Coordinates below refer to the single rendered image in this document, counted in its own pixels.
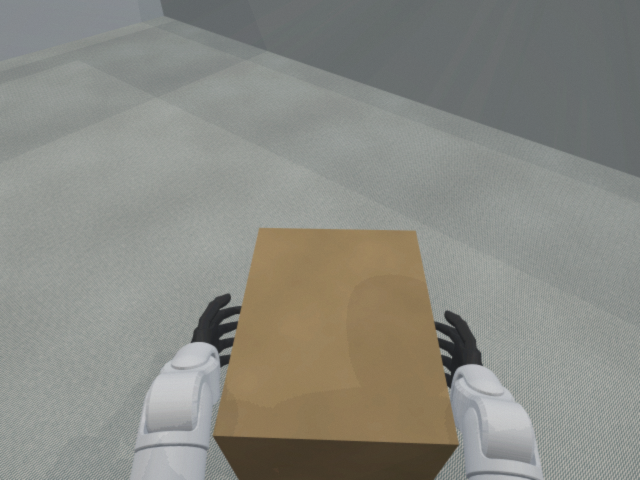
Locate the robot left hand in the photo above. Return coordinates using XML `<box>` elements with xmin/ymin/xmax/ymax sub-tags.
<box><xmin>191</xmin><ymin>293</ymin><xmax>242</xmax><ymax>368</ymax></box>

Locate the carton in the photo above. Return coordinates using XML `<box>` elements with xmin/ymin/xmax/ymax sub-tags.
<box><xmin>213</xmin><ymin>228</ymin><xmax>459</xmax><ymax>480</ymax></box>

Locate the robot left forearm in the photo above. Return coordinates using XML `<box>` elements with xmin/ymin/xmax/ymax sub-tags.
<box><xmin>130</xmin><ymin>342</ymin><xmax>220</xmax><ymax>480</ymax></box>

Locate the robot right forearm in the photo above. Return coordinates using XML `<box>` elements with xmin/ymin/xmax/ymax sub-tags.
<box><xmin>450</xmin><ymin>364</ymin><xmax>544</xmax><ymax>480</ymax></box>

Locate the robot right hand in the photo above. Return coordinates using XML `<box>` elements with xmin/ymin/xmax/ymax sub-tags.
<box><xmin>434</xmin><ymin>310</ymin><xmax>483</xmax><ymax>389</ymax></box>

